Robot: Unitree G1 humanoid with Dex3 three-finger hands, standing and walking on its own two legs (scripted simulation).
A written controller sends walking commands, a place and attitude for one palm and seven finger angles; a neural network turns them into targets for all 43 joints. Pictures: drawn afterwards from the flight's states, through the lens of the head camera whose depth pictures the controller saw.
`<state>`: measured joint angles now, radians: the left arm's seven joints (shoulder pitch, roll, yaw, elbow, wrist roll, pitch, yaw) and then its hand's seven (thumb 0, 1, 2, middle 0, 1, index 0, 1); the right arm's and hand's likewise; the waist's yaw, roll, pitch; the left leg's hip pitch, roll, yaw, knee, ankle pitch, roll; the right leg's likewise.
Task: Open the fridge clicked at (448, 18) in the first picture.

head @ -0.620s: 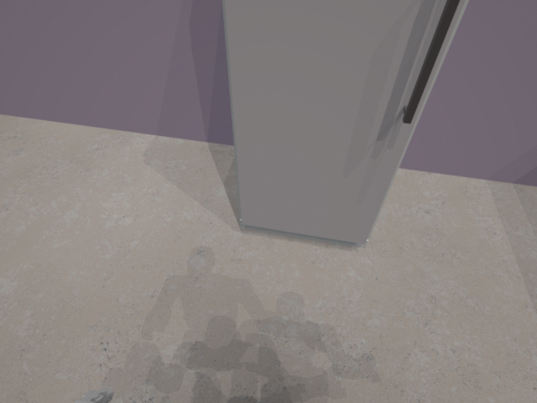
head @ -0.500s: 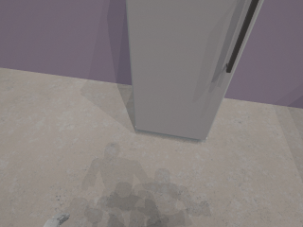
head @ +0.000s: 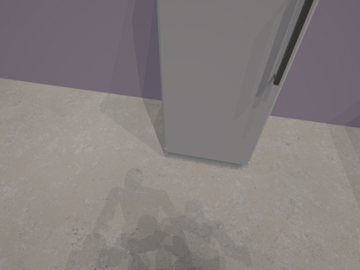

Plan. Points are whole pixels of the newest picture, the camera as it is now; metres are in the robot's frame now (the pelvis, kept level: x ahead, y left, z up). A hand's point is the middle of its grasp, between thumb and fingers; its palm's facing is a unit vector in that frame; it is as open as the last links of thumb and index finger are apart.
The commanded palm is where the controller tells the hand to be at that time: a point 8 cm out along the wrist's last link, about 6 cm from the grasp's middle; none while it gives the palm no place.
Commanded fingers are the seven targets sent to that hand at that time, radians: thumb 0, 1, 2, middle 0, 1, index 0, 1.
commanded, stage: stand and wait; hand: right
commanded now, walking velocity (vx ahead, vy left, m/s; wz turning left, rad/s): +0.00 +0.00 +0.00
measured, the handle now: (295, 28) +0.86 -0.35 +0.18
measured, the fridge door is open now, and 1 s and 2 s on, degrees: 0 0 0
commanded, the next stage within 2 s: look at it before walking up in 0.26 s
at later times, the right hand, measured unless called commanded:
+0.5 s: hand out of the picture +0.07 -0.24 -0.15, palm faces -0.03 +0.94 -0.33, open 7.4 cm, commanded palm none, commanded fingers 0.00 -0.90 -0.90 0.20 0.30 0.20 0.30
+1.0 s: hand out of the picture +0.08 -0.25 -0.15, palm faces -0.03 +0.94 -0.34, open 7.4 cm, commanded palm none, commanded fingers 0.00 -0.90 -0.90 0.20 0.30 0.20 0.30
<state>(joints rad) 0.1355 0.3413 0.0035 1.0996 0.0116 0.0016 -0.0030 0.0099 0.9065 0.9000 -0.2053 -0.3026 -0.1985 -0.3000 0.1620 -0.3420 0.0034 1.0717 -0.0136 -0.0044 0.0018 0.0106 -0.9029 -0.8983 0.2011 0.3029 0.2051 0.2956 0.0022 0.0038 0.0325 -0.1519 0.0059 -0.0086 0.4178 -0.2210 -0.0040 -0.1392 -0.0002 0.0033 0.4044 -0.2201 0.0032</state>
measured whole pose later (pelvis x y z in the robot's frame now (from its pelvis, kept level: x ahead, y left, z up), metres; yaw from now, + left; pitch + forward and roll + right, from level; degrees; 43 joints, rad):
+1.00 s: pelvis +0.00 +0.00 +0.00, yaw +0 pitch -2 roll +0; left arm 0.11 0.34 0.00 1.11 0.01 -0.01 -0.01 0.01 0.91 0.90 -0.21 -0.30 -0.20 -0.30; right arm 0.14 -0.35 0.00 1.09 -0.01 -0.01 0.00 0.01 -0.90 -0.90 0.20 0.30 0.20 0.30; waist 0.00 0.00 0.03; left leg -0.14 0.00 -0.01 0.37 -0.20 0.00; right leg -0.13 0.00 0.01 0.36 -0.20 0.01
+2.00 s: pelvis +0.14 -0.12 -0.01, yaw -8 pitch -1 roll +2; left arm 0.52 0.05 0.00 1.19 0.02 -0.08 0.04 0.01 0.91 0.90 -0.20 -0.30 -0.20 -0.30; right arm 0.17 -0.16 -0.06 1.06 -0.03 0.01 0.01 0.01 -0.91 -0.90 0.19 0.30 0.20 0.29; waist 0.05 0.03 0.04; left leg -0.58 0.08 0.11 0.88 -0.17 -0.01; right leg 0.12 0.06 -0.10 0.24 -0.35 -0.10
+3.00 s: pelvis +0.36 -0.12 -0.01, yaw -5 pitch -2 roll -1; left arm 0.19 0.23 0.08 1.03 0.02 0.07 0.00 0.01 0.92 0.90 -0.20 -0.30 -0.19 -0.30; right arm 0.23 -0.16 -0.04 0.97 -0.04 0.01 -0.02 0.01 -0.91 -0.90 0.20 0.30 0.20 0.29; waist 0.00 -0.05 0.04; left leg -0.29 0.05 0.06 0.60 -0.28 0.00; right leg -0.42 -0.06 -0.03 0.85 -0.40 0.02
